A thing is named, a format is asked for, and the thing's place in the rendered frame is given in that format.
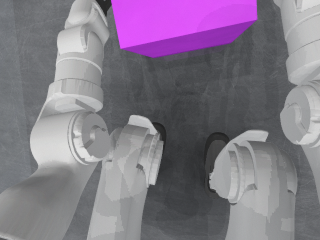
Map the robot left thigh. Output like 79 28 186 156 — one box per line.
87 124 164 240

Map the right robot forearm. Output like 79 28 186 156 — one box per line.
273 0 320 85

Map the left robot hand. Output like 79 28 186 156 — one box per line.
96 0 112 17

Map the robot right upper arm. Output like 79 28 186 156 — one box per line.
280 79 320 204

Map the robot left upper arm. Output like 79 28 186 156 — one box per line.
0 109 112 240

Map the left robot forearm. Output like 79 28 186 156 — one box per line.
35 0 110 124

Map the robot right foot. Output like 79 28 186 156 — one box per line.
203 132 230 199

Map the carton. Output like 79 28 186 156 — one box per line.
111 0 258 58

